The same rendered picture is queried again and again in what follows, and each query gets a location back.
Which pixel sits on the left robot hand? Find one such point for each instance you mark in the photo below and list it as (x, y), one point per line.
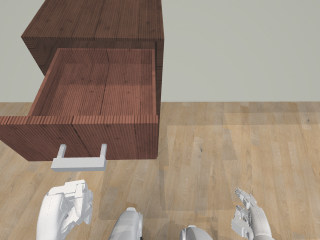
(73, 199)

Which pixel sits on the right robot thigh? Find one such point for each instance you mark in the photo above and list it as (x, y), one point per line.
(194, 233)

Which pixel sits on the cabinet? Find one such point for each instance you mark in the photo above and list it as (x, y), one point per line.
(98, 24)

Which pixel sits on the robot thigh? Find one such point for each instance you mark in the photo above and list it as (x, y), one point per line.
(194, 233)
(128, 226)

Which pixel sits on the handle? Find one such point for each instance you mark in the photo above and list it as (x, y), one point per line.
(79, 164)

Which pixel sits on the right robot hand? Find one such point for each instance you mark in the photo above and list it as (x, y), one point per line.
(254, 221)

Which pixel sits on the drawer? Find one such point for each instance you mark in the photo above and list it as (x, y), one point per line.
(90, 97)

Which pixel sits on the left robot thigh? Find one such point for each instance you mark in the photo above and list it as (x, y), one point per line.
(128, 226)

